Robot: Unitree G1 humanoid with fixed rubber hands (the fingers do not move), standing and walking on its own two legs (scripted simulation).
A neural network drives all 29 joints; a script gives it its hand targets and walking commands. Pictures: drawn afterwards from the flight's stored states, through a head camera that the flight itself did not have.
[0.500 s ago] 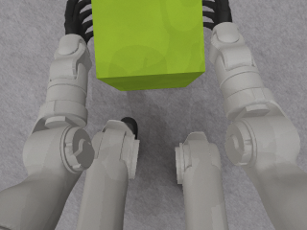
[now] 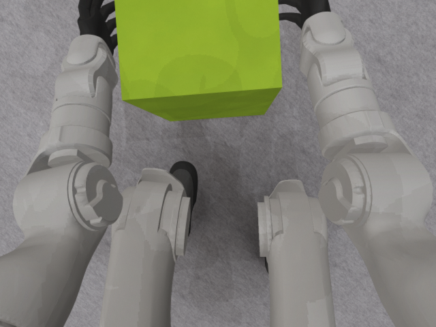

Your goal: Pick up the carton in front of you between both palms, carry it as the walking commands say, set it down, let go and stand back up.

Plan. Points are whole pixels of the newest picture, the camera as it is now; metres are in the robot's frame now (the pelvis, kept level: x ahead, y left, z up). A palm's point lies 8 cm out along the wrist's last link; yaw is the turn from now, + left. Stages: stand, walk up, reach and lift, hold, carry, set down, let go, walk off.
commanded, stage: set down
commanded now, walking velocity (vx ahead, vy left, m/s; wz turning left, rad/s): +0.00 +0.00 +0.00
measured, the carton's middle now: (207, 51) +0.51 +0.07 -0.25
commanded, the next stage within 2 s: let go in 1.58 s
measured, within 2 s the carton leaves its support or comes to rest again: rests again in 0.32 s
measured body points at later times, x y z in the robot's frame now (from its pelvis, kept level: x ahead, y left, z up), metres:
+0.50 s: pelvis +0.00 +0.00 -0.01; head +0.37 -0.01 +0.23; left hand +0.49 +0.26 -0.20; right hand +0.55 -0.13 -0.21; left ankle +0.14 +0.14 -0.35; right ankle +0.08 -0.11 -0.35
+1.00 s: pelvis +0.00 +0.01 +0.07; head +0.33 +0.02 +0.38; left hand +0.50 +0.25 -0.05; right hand +0.58 -0.12 -0.05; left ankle +0.14 +0.14 -0.35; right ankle +0.08 -0.11 -0.35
